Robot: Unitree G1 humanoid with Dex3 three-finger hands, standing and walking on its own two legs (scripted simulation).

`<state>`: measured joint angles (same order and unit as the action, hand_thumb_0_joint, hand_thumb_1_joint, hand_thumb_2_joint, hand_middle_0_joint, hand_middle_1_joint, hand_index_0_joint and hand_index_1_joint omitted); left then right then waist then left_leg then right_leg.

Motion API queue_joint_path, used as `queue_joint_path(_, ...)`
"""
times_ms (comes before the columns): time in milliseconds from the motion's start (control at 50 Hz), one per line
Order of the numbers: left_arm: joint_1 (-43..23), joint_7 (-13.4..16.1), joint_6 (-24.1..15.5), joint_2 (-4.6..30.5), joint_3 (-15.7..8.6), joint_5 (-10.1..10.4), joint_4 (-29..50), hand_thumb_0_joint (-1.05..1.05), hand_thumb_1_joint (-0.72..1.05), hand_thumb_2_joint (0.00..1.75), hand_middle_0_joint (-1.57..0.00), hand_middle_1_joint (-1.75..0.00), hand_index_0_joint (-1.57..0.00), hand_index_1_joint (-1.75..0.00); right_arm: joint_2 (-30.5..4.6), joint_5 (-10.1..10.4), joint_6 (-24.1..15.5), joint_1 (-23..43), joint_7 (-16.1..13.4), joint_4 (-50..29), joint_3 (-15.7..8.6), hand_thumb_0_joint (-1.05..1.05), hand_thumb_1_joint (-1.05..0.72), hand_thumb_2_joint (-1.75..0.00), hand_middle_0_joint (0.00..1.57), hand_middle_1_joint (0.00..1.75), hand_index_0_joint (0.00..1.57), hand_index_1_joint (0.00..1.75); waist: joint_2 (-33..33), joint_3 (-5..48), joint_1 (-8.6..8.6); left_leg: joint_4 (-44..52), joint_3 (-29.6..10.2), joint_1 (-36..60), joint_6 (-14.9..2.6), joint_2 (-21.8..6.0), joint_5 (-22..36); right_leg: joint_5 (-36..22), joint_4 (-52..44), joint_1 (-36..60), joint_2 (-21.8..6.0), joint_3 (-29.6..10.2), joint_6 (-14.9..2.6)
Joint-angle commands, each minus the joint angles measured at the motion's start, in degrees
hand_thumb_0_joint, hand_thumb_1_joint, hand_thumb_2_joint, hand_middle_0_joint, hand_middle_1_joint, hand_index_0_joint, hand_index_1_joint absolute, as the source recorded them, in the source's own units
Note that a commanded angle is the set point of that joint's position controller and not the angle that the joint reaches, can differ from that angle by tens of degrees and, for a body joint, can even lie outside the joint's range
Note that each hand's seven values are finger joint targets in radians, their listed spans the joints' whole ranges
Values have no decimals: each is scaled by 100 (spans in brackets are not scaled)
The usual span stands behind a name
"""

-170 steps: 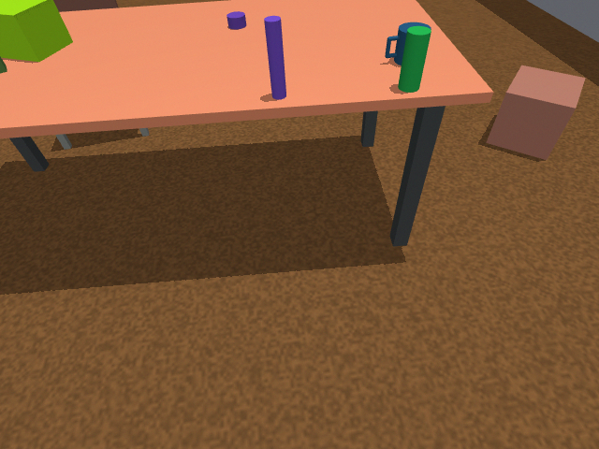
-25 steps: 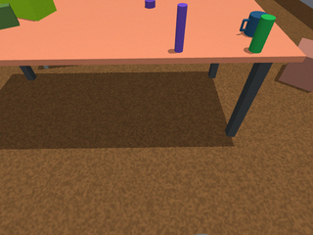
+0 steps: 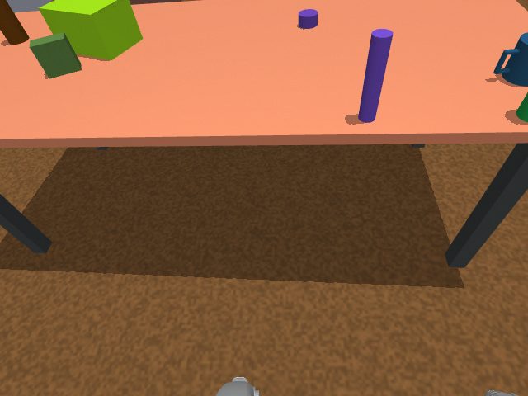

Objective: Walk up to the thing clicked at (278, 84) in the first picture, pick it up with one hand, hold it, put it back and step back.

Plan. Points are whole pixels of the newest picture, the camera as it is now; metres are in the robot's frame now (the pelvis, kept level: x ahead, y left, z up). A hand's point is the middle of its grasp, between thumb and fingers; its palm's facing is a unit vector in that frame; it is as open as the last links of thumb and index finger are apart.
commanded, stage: walk up
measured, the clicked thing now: (373, 80) +0.74 -0.19 +0.07
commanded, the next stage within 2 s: stand in 1.80 s
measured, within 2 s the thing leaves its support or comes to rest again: neither
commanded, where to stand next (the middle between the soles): +0.18 +0.02 m, yaw -3 degrees
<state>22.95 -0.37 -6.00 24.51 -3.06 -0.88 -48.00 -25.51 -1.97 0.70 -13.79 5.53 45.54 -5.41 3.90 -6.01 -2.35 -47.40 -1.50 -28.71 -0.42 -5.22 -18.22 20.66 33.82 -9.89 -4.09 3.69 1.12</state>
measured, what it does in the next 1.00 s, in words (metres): walks ahead: left foot, then right foot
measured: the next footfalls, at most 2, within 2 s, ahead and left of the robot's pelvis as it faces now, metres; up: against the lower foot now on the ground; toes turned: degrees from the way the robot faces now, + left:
left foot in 0.06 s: +0.16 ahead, +0.17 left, +0.00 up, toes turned -1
right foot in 0.46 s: +0.17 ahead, -0.07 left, +0.00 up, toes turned -6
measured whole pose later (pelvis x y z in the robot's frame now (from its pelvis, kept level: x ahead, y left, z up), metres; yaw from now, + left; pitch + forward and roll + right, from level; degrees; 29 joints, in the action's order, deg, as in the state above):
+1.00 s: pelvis +0.10 +0.04 +0.01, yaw -4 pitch -3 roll +0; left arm 4.4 -2.0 0.5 20.2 -0.8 0.1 -60.7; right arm -22.0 -0.5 -2.2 -8.1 0.3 61.2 0.5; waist -0.5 -4.1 0.4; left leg -26.1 2.7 -10.4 0.8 -1.8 -12.7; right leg 11.5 27.1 -12.7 -0.2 2.3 -1.4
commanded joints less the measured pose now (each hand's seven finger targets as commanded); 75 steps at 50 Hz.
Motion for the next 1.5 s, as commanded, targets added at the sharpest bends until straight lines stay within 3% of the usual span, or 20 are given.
queue_joint_path(0, -382, 126, -58, 1781, -451, 9, 519, 0, 90, 90, -20, -30, -20, -30, -784, 83, -236, -246, -57, -410, -311, 0, -90, -90, 20, 30, 20, 30, -1291, 440, 438, 1017, 580, 1457, -105, 183, 583, -1910, -422, -867, -955, -559, -1117)
queue_joint_path(40, -108, 119, 24, 1195, -244, -14, 571, 0, 90, 90, -20, -30, -20, -30, -1244, 76, -322, -1265, -187, -38, -481, 0, -90, -90, 20, 30, 20, 30, 285, 941, 930, 1641, 229, 2985, -319, 263, 231, -1580, 1974, -1615, -395, -135, -744)
queue_joint_path(60, 252, 106, 47, 636, -82, 54, 648, 0, 90, 90, -20, -30, -20, -30, -1738, 11, -376, -1445, -272, -132, -570, 0, -90, -90, 20, 30, 20, 30, 1822, 1002, 809, 2372, -2138, 3276, -725, -1218, 111, 788, 3381, -2685, 369, -152, -360)
queue_joint_path(80, 142, 203, 122, 1185, -200, 82, 531, 0, 90, 90, -20, -30, -20, -30, -2025, 203, -368, -1176, -300, -272, -602, 0, -90, -90, 20, 30, 20, 30, 1098, 1007, 742, 3118, -3545, 2528, -1281, -2008, -383, 1260, 3730, -2739, 512, -732, -435)
queue_joint_path(100, -69, 232, 185, 1421, -230, 69, 431, 0, 90, 90, -20, -30, -20, -30, -1873, 237, -338, -718, -318, -346, -578, 0, -90, -90, 20, 30, 20, 30, 440, 486, 554, 3150, -3057, 1715, -1352, -1925, -794, 1072, 4078, -2650, 283, -1013, -459)
queue_joint_path(180, 592, 115, 251, 1205, -251, 96, -102, 0, 90, 90, -20, -30, -20, -30, -1296, 217, -467, -139, -448, -402, -261, 0, -90, -90, 20, 30, 20, 30, 634, 401, 131, 2645, -1084, 1530, -1100, -1167, 1092, 171, 3052, -2060, -26, -747, -348)
queue_joint_path(320, -281, 31, 485, 889, -267, 13, 38, 0, 90, 90, -20, -30, -20, -30, -1241, 195, -480, -105, -619, -380, -89, 0, -90, -90, 20, 30, 20, 30, 438, 589, 188, 1891, -483, 1179, -1141, -1284, 3646, -8, 1412, -1011, 134, -267, -364)
queue_joint_path(400, -297, 0, 522, 948, -332, -30, 24, 0, 90, 90, -20, -30, -20, -30, -1226, 254, -364, 148, -670, -410, -29, 0, -90, -90, 20, 30, 20, 30, 275, 929, 10, 1265, -422, 992, -834, -1057, 2362, -580, 255, -226, 264, -221, -528)
queue_joint_path(420, -375, 13, 484, 1133, -375, -60, 19, 0, 90, 90, -20, -30, -20, -30, -1049, 269, -333, 111, -676, -383, 36, 0, -90, -90, 20, 30, 20, 30, -195, 914, 1, 1014, -282, 636, -580, -837, 1657, -1288, -82, 41, -5, -672, -634)
queue_joint_path(440, -510, 19, 432, 1446, -446, -98, 100, 0, 90, 90, -20, -30, -20, -30, -812, 295, -314, -76, -687, -353, 102, 0, -90, -90, 20, 30, 20, 30, -1050, 916, 128, 313, 132, 313, -285, -331, 799, -1661, -515, 115, -758, -1915, -932)
queue_joint_path(460, -944, 6, 433, 1526, -389, 3, 164, 0, 90, 90, -20, -30, -20, -30, -762, 297, -274, 52, -716, -242, 116, 0, -90, -90, 20, 30, 20, 30, -1307, 807, 207, -42, 456, 720, -140, 332, -680, -1593, -862, -704, -1420, -2557, -1575)
queue_joint_path(500, -1196, 7, 442, 1322, -283, -11, 173, 0, 90, 90, -20, -30, -20, -30, -864, 274, -264, 77, -716, 10, 74, 0, -90, -90, 20, 30, 20, 30, -1226, 680, 223, -94, 279, 988, -172, 393, -1494, -1683, -773, -1025, -1296, -2301, -1622)
queue_joint_path(540, -1565, 31, 475, 1223, -213, -3, 165, 0, 90, 90, -20, -30, -20, -30, -829, 292, -333, -316, -698, 333, 100, 0, -90, -90, 20, 30, 20, 30, -1285, 675, 441, 977, 223, 1561, -211, 294, -220, -1537, -505, -1249, -934, -1729, -1153)
queue_joint_path(600, -1487, -17, 607, 951, -160, 18, 1, 0, 90, 90, -20, -30, -20, -30, -1317, 142, -426, 128, -672, 379, 28, 0, -90, -90, 20, 30, 20, 30, -281, 603, 204, 2424, -1565, 1112, -771, -867, -777, 6, 446, -1181, 67, -795, -411)
queue_joint_path(620, -1351, -13, 617, 971, -177, 13, -108, 0, 90, 90, -20, -30, -20, -30, -1372, 137, -435, 354, -649, 401, 45, 0, -90, -90, 20, 30, 20, 30, -180, 539, 71, 2434, -1602, 985, -925, -1074, -559, 253, 454, -897, 153, -606, -404)
queue_joint_path(720, -1750, -66, 471, 992, -143, 65, -337, 0, 90, 90, -20, -30, -20, -30, -896, 175, -454, 493, -628, 740, 280, 0, -90, -90, 20, 30, 20, 30, -226, 674, 215, 2110, -251, 1164, -175, -52, 124, -844, -696, -390, -468, -1330, -734)
queue_joint_path(880, -2133, -69, 502, 881, -53, 77, -777, 0, 90, 90, -20, -30, -20, -30, -874, 185, -450, 669, -629, 1142, 337, 0, -90, -90, 20, 30, 20, 30, -480, 862, 233, 2527, -181, 1719, -173, -186, 913, -1311, -1211, 32, -397, -1069, -491)
queue_joint_path(1060, -2270, -74, 514, 801, -55, 79, -1150, 0, 90, 90, -20, -30, -20, -30, -797, 156, -391, 844, -622, 1469, 366, 0, -90, -90, 20, 30, 20, 30, -581, 631, 237, 2896, -136, 1979, -108, -172, 672, -537, -1904, -87, -388, -1110, -368)
queue_joint_path(1200, -2165, -70, 505, 759, -74, 85, -1326, 0, 90, 90, -20, -30, -20, -30, -785, 153, -413, 1025, -638, 1548, 385, 0, -90, -90, 20, 30, 20, 30, -413, 829, 175, 3026, -158, 2092, -87, -274, 1222, -1523, -1772, 259, -361, -925, -304)
queue_joint_path(1480, -2169, -56, 540, 732, -84, 52, -1420, 0, 90, 90, -20, -30, -20, -30, -734, 137, -379, 1034, -658, 1665, 346, 0, -90, -90, 20, 30, 20, 30, -424, 728, 226, 3238, -246, 1941, -79, -282, 1039, -1391, -1823, 358, -352, -847, -263)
